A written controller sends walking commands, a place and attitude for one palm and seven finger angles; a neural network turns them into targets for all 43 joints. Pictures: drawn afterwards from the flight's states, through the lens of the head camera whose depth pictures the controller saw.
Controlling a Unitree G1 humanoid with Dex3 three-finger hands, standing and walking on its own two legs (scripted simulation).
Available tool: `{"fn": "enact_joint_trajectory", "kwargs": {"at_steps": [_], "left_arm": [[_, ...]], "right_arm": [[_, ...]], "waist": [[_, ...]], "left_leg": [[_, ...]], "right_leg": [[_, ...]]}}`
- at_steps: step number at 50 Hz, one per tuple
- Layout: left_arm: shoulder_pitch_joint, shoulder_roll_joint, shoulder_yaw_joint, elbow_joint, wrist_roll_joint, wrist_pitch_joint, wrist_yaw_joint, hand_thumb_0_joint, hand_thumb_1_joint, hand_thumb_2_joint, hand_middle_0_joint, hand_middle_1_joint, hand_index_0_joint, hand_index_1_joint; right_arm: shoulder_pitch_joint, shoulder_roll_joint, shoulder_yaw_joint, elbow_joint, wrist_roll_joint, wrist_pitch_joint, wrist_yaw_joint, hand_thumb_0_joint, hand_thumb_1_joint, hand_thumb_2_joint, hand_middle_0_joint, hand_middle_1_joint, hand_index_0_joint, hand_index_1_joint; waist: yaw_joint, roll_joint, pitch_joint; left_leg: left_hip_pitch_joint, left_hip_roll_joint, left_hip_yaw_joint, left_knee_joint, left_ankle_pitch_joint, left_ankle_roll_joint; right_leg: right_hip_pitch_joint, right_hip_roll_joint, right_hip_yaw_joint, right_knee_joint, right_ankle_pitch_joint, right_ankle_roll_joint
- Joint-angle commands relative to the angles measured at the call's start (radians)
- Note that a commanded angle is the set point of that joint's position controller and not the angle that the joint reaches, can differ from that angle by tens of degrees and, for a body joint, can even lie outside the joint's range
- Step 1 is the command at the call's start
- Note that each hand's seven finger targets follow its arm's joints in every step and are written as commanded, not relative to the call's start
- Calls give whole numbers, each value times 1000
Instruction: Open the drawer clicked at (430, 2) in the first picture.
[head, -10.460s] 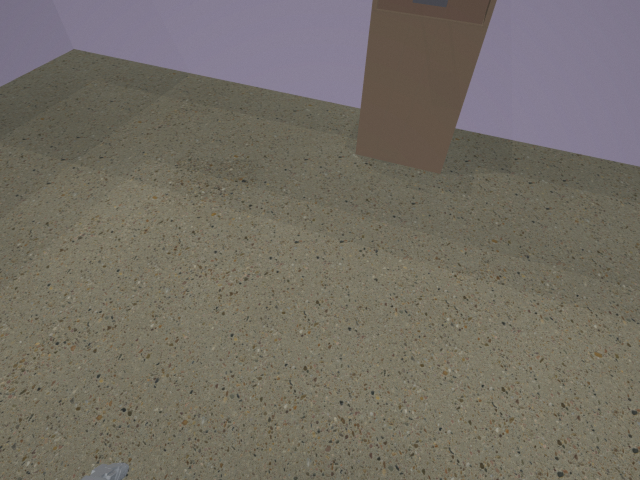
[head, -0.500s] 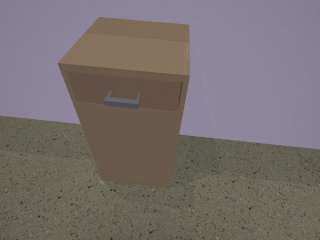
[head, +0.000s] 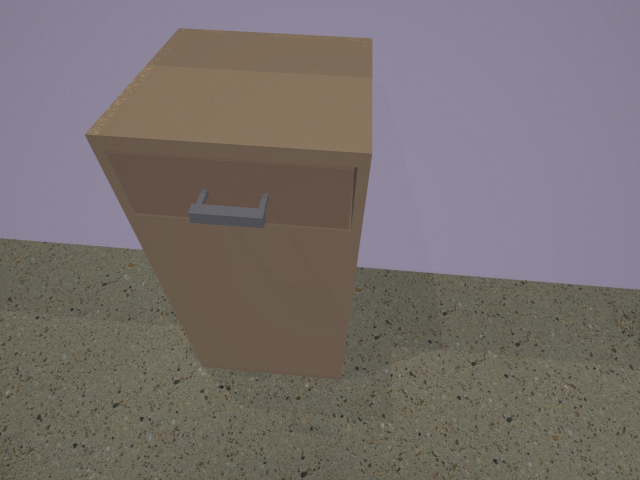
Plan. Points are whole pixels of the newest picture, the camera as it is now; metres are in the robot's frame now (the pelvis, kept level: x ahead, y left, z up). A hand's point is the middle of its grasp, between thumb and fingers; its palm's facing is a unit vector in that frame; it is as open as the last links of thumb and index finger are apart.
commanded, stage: come to a stop and stand still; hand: left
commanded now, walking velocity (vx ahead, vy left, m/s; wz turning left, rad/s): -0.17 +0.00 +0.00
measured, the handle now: (231, 206) +0.53 +0.18 +0.02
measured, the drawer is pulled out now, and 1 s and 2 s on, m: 0.00 0.00 0.00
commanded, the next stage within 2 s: look again from close up in 0.68 s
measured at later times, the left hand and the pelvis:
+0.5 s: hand out of the picture +0.07 +0.17 -0.15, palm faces -0.03 -0.97 -0.24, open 7.4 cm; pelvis -0.02 -0.01 +0.00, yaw -2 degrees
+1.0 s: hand out of the picture -0.04 +0.14 -0.17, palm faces +0.01 -0.99 -0.15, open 7.4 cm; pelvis -0.01 -0.02 +0.01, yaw -1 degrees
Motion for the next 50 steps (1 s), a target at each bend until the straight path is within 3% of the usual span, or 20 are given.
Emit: {"fn": "enact_joint_trajectory", "kwargs": {"at_steps": [1,3,6,8,11,16,24,32,50], "left_arm": [[41,106,23,-68,-5,-8,18,0,900,900,-200,-300,-200,-300],[11,128,32,-99,-4,1,19,0,900,900,-200,-300,-200,-300],[-16,152,45,-138,-3,12,19,0,900,900,-200,-300,-200,-300],[-29,164,50,-158,-4,16,19,0,900,900,-200,-300,-200,-300],[-62,185,58,-186,-2,22,15,0,900,900,-200,-300,-200,-300],[-115,194,51,-220,1,29,8,0,900,900,-200,-300,-200,-300],[-133,183,33,-202,2,24,-5,0,900,900,-200,-300,-200,-300],[-85,158,23,-136,2,11,-9,0,900,900,-200,-300,-200,-300],[18,94,9,-17,0,1,-5,0,900,900,-200,-300,-200,-300]], "right_arm": [[43,-100,-17,-45,13,-9,-21,0,-900,-900,200,300,200,300],[36,-101,-23,-48,10,0,-21,0,-900,-900,200,300,200,300],[13,-114,-33,-66,6,11,-20,0,-900,-900,200,300,200,300],[-4,-121,-37,-74,3,15,-20,0,-900,-900,200,300,200,300],[-30,-126,-43,-92,0,24,-17,0,-900,-900,200,300,200,300],[-61,-119,-36,-106,-1,26,-8,0,-900,-900,200,300,200,300],[-84,-122,-19,-77,2,20,1,0,-900,-900,200,300,200,300],[-57,-111,-8,-16,6,12,-1,0,-900,-900,200,300,200,300],[19,-69,0,74,11,-2,-16,0,-900,-900,200,300,200,300]], "waist": [[6,-26,8],[5,-3,19],[8,-23,-14],[11,-2,-44],[12,-14,-43],[5,-36,-23],[4,-41,29],[2,-24,40],[7,-17,59]], "left_leg": [[82,135,-116,-106,640,18],[75,130,-105,-117,638,14],[84,127,-94,-106,620,12],[100,129,-89,-96,643,13],[71,119,-72,-82,555,2],[34,103,-78,-121,346,-7],[22,100,-96,-216,146,-7],[56,103,-96,-256,114,-11],[75,111,-91,-256,203,-3]], "right_leg": [[26,-77,68,-42,375,-57],[20,-82,73,-19,419,-56],[28,-89,78,8,470,-55],[34,-89,81,24,492,-55],[34,-104,103,22,516,-64],[8,-103,130,-25,389,-69],[-13,-84,137,-137,170,-52],[-13,-81,127,-197,113,-48],[12,-78,94,-185,196,-48]]}}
